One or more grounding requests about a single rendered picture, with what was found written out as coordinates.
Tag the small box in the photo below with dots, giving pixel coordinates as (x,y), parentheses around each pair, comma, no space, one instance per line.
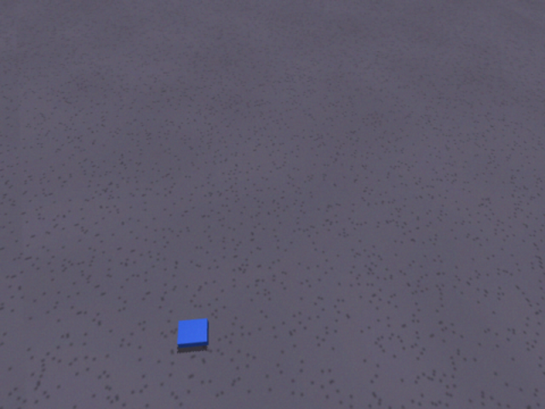
(193,333)

